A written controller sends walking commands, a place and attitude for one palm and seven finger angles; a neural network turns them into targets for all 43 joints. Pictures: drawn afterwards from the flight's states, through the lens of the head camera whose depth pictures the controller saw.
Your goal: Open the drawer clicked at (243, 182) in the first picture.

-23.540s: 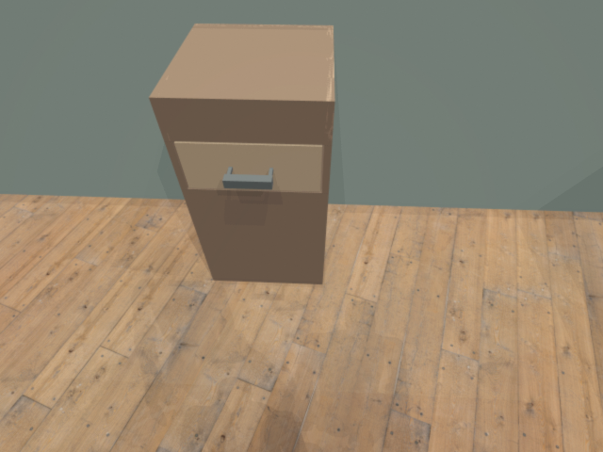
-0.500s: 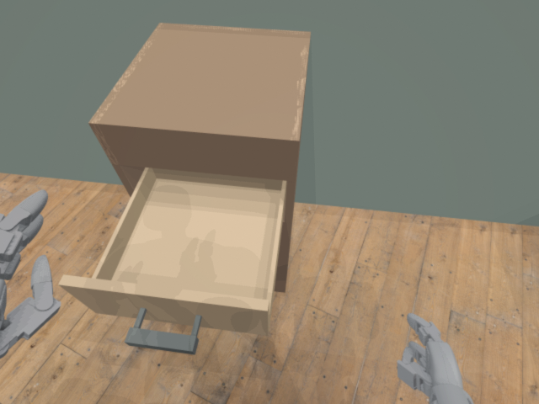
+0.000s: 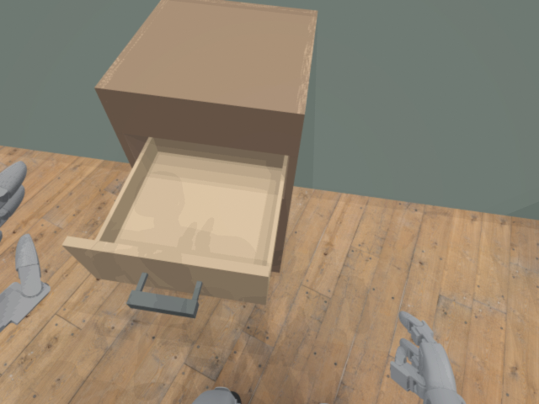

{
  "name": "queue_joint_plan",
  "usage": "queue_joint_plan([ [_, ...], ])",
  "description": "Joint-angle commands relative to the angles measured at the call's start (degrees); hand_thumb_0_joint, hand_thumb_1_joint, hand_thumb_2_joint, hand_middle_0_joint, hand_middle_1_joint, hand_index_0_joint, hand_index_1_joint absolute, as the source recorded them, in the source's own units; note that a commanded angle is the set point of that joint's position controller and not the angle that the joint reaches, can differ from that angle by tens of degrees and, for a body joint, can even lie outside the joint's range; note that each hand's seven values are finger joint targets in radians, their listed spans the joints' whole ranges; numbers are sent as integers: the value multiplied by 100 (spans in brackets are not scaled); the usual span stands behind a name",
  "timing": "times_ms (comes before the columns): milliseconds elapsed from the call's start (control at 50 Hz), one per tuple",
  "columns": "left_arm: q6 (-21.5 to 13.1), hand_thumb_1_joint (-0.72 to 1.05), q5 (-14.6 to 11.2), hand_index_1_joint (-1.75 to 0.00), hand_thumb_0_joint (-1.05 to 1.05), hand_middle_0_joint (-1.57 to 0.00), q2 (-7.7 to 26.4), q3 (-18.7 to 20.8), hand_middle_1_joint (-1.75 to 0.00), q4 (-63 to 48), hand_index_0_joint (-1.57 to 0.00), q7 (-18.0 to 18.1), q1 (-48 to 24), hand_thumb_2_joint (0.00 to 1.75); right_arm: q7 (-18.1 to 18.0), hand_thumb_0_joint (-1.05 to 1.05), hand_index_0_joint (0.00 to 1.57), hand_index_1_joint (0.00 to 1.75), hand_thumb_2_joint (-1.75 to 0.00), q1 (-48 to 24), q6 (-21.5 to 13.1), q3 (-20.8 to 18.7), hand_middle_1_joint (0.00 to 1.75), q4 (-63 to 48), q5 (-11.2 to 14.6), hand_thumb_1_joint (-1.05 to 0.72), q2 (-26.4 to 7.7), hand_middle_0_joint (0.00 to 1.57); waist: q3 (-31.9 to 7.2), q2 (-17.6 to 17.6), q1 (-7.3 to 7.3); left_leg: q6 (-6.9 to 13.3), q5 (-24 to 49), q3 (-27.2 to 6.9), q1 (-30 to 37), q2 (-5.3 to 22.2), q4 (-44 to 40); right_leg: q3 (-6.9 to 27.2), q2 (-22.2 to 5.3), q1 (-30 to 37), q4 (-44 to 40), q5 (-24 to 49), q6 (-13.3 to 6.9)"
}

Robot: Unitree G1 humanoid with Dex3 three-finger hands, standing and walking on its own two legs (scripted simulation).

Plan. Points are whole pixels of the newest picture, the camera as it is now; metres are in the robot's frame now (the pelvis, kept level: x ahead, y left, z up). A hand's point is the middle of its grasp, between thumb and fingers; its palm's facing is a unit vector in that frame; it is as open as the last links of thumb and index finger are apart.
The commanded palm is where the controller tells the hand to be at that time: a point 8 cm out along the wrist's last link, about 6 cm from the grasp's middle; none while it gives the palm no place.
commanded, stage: step back with the hand held close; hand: left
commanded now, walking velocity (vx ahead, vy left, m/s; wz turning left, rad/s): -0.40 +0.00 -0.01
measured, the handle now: (167, 292) +0.32 +0.22 -0.17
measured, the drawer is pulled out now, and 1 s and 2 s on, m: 0.30 0.30 0.30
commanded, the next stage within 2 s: stop stepping back and stand still in 0.80 s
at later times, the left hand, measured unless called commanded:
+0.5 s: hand (52, 320) +0.17 +0.21 +0.17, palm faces +0.27 -0.82 -0.51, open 7.4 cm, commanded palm +0.10 +0.26 +0.19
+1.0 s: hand out of the picture +0.06 +0.15 +0.17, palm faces +0.17 -0.82 -0.55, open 7.4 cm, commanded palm -0.01 +0.22 +0.19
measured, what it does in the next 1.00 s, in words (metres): walks backwards: right foot, then left foot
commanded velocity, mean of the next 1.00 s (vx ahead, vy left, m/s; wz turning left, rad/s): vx -0.32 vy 0.02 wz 0.01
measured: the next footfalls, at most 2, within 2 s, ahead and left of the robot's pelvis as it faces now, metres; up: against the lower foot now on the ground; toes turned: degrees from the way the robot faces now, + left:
right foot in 0.44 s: -0.04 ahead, -0.13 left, +0.00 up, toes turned -2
left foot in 0.66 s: +0.01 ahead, +0.09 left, +0.00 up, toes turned -2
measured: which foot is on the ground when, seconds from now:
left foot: down 0.00-0.52, up 0.54-0.64, down 0.66-0.98, up 1.00-1.00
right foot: down 0.00-0.28, up 0.30-0.42, down 0.44-0.68, up 0.70-0.94, down 0.96-1.00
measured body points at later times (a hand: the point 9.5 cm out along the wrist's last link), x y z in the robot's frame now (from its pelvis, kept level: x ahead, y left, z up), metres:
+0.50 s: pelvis -0.04 -0.01 +0.00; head +0.03 +0.00 +0.44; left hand +0.15 +0.25 +0.20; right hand +0.16 -0.23 -0.08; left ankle +0.06 +0.11 -0.73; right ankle -0.08 -0.13 -0.73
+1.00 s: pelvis -0.16 -0.05 +0.00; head -0.10 -0.05 +0.44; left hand +0.04 +0.20 +0.20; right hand +0.02 -0.28 -0.09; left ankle -0.05 +0.09 -0.72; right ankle -0.20 -0.15 -0.73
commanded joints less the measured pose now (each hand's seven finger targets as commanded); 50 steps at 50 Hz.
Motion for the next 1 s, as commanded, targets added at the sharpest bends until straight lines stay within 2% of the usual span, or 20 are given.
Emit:
queue_joint_plan([
  [0, -422, 90, -46, -30, 0, -20, 816, 778, -30, -1123, -20, 89, 77, 90, -34, 0, 20, 30, -90, -533, -361, -352, 30, -850, 12, -90, -757, 20, -1131, 439, 19, 312, -843, -507, -591, 657, -968, 386, -237, 1263, 104, 463, -129],
  [160, -502, 90, -50, -30, 0, -20, 928, 786, -30, -1062, -20, 170, 60, 90, -34, 0, 20, 30, -90, -460, -302, -444, 30, -531, -15, -90, -691, 20, -1175, -535, -57, 23, -695, -58, 801, -26, 297, 978, -1086, -230, -1072, 129, -643],
  [200, -476, 90, -36, -30, 0, -20, 937, 795, -30, -1075, -20, 168, 41, 90, -62, 0, 20, 30, -90, -582, -269, -422, 30, -581, -16, -90, -708, 20, -1102, -109, -40, 115, -180, -391, 630, 276, -385, 591, -675, -11, -651, 184, -415],
  [260, -539, 90, 36, -30, 0, -20, 954, 902, -30, -1119, -20, 124, 153, 90, -92, 0, 20, 30, -90, -722, -376, -389, 30, -798, -10, -90, -759, 20, -1135, 1413, 12, 637, -1013, -1419, -1045, 1431, -1939, -33, 186, 1392, 1330, -618, -43],
  [300, -589, 90, -8, -30, 0, -20, 934, 879, -30, -1191, -20, 100, 77, 90, -60, 0, 20, 30, -90, -555, -468, -391, 30, -709, -61, -90, -698, 20, -1136, 1051, 16, 807, -627, -1458, -941, 1614, -1786, 176, 134, 1107, 1857, -1234, -126],
  [360, -651, 90, -99, -30, 0, -20, 864, 766, -30, -1212, -20, 47, 173, 90, 5, 0, 20, 30, -90, -460, -601, -364, 30, -487, -97, -90, -754, 20, -1353, 945, 71, 702, 1317, -1014, 358, 1415, -981, 97, 30, 634, 725, -1033, -165],
  [420, -721, 90, -108, -30, 0, -20, 945, 711, -30, -1379, -20, -78, -127, 90, 89, 0, 20, 30, -90, -547, -649, -285, 30, -392, -138, -90, -835, 20, -1385, 1099, 108, 541, 1670, -813, 707, 1281, -645, 127, -62, 835, -200, -94, -178],
  [460, -670, 90, -89, -30, 0, -20, 920, 662, -30, -1307, -20, -111, -185, 90, 80, 0, 20, 30, -90, -389, -604, -347, 30, -346, -62, -90, -779, 20, -1847, 150, 49, 204, 2041, -197, 1182, 684, 170, 504, -421, 912, -565, 2044, -286],
  [520, -559, 90, -143, -30, 0, -20, 984, 741, -30, -983, -20, -47, -60, 90, 23, 0, 20, 30, -90, -582, -416, -450, 30, -424, 90, -90, -658, 20, -1548, -878, -26, -77, -940, 32, 731, -210, 1712, 1417, -1823, 334, -1189, 2632, -967],
  [560, -420, 90, -87, -30, 0, -20, 898, 798, -30, -667, -20, -14, 121, 90, -44, 0, 20, 30, -90, -722, -230, -292, 30, -410, -45, -90, -401, 20, -1021, -798, -65, -47, -1434, -245, -32, -124, 1181, 1081, -1687, 763, -899, 3438, -1054],
  [600, -343, 90, -30, -30, 0, -20, 790, 685, -30, -625, -20, -25, 124, 90, -109, 0, 20, 30, -90, -779, -66, -201, 30, -401, -64, -90, -448, 20, -900, -562, -145, 2, 373, -79, 288, 21, -790, 454, -962, 1092, -237, 3603, -501],
  [640, -392, 90, 4, -30, 0, -20, 971, 588, -30, -1074, -20, -70, -116, 90, -90, 0, 20, 30, -90, -798, -63, -379, 30, -563, 26, -90, -644, 20, -1334, 647, -53, 297, 4316, -914, 1486, 1324, -1202, -15, -218, 597, 706, 704, -127],
  [660, -400, 90, -82, -30, 0, -20, 873, 599, -30, -878, -20, -106, 297, 90, 6, 0, 20, 30, -90, -585, -165, -430, 30, -583, 0, -90, -628, 20, -1722, 901, 30, 532, 4915, -1055, 2013, 1708, -1109, 138, -86, 182, 1244, -1056, -190],
  [680, -409, 90, -103, -30, 0, -20, 971, 610, -30, -1240, -20, -128, 301, 90, 33, 0, 20, 30, -90, -633, -285, -377, 30, -597, -119, -90, -594, 20, -1835, 1319, 73, 715, 4672, -1206, 1719, 1840, -1150, 222, -20, 131, 1787, -1688, -128],
  [780, -257, 90, -100, -30, 0, -20, 794, 532, -30, -1640, -20, -44, 354, 90, 157, 0, 20, 30, -90, -470, -520, -382, 30, -412, -116, -90, -731, 20, -1607, 1169, 67, 745, 4095, -776, 1741, 1603, -1056, -4, 9, 143, 1471, -1259, -105],
  [900, -271, 90, -286, -30, 0, -20, 930, 815, -30, -1220, -20, -119, 601, 90, 157, 0, 20, 30, -90, -513, -460, -318, 30, -573, -28, -90, -801, 20, -1272, 1020, 77, 404, 193, -537, 527, 1122, -1027, -179, -99, 1287, -530, -458, -126],
  [920, -271, 90, -284, -30, 0, -20, 1034, 876, -30, -1237, -20, -127, 625, 90, 165, 0, 20, 30, -90, -513, -371, -335, 30, -653, 20, -90, -754, 20, -1134, 547, 41, 112, -898, -87, 421, 632, -579, -91, -343, 1251, -1228, -235, -199],
  [940, -250, 90, -272, -30, 0, -20, 1228, 1004, -30, -1249, -20, -84, 547, 90, 142, 0, 20, 30, -90, -390, -250, -369, 30, -693, 31, -90, -721, 20, -1056, -413, -86, -134, -1275, 352, 531, 69, 677, 749, -1119, 520, -1729, -439, -560],
  [960, -159, 90, -276, -30, 0, -20, 921, 698, -30, -1050, -20, -42, 459, 90, 116, 0, 20, 30, -90, -205, -205, -450, 30, -607, 162, -90, -676, 20, -1056, -1355, -127, -213, -1069, 232, 410, -341, 2261, 1818, -1993, 112, -1965, -167, -1039],
  [980, -26, 90, -240, -30, 0, -20, 809, 702, -30, -840, -20, 15, 409, 90, 93, 0, 20, 30, -90, -362, -191, -457, 30, -557, 163, -90, -655, 20, -973, -1353, -107, -144, -1263, -127, 137, -243, 3094, 1581, -2066, 137, -1645, 949, -1170],
])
